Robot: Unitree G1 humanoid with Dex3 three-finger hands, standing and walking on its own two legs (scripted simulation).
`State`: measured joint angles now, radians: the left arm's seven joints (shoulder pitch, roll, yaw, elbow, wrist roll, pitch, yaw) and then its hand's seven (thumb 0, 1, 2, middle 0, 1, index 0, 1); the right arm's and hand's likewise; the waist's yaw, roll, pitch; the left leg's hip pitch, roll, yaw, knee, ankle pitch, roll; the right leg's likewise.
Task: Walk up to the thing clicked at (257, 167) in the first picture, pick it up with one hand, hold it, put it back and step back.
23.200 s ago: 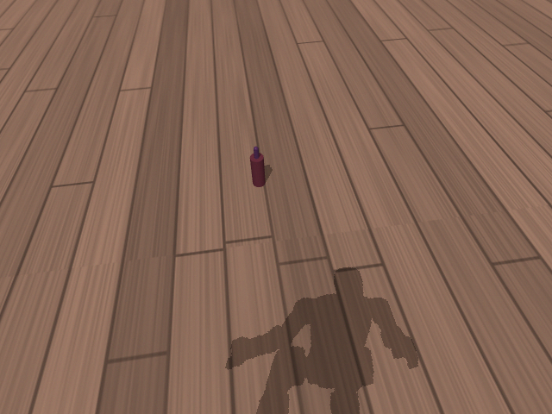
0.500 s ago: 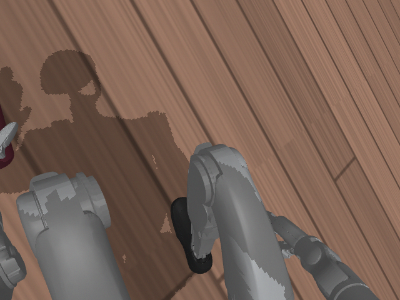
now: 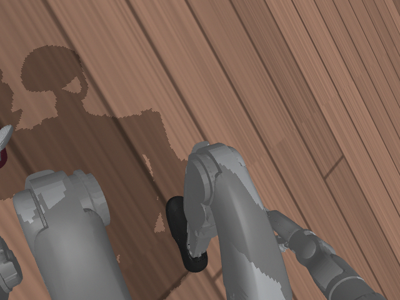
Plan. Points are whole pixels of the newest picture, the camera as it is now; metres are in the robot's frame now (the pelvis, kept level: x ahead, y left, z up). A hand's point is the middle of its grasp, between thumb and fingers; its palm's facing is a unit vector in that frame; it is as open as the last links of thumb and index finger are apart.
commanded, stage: loosen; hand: left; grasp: from the side
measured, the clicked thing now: out of the picture +0.42 +0.29 -0.16
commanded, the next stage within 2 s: open in 0.06 s
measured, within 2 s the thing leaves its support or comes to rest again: neither
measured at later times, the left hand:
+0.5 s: hand out of the picture +0.43 +0.29 -0.15, palm faces +0.35 -0.94 +0.02, open 13.5 cm
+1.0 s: hand out of the picture +0.41 +0.35 -0.07, palm faces +0.35 -0.94 -0.04, open 17.3 cm
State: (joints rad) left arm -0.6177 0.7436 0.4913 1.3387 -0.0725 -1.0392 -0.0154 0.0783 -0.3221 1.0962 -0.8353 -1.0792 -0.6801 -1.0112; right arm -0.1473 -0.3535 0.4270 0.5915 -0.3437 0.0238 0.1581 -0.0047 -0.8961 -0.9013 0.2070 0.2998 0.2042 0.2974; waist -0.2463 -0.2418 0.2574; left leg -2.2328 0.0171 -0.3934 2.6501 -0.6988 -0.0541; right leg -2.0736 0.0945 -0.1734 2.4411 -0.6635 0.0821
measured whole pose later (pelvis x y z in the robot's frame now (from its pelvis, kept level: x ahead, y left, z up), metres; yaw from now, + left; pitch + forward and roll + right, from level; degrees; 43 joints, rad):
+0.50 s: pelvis +0.00 +0.00 +0.00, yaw -1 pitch +13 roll -17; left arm -0.63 0.76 0.47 1.35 -0.11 -1.06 -0.04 0.00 -0.32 0.31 -0.54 -0.42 -0.52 -0.41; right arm -0.15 -0.36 0.45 0.57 -0.34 0.02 0.16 0.00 -0.91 -0.90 0.21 0.30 0.21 0.30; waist -0.24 -0.24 0.25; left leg -2.23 0.03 -0.40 2.66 -0.70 -0.04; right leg -2.07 0.10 -0.18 2.43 -0.66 0.08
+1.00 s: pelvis +0.00 +0.00 +0.02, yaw +1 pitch +20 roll -15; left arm -0.59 0.73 0.48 1.07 -0.15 -0.78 -0.18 -0.02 -0.47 0.03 -0.05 -0.01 -0.05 -0.01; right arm -0.02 -0.33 0.33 0.60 -0.23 0.08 0.12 0.00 -0.90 -0.90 0.21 0.30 0.21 0.30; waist -0.17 -0.14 0.10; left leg -2.25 0.03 -0.33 2.56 -0.70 -0.03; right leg -2.08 0.06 -0.15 2.38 -0.69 0.07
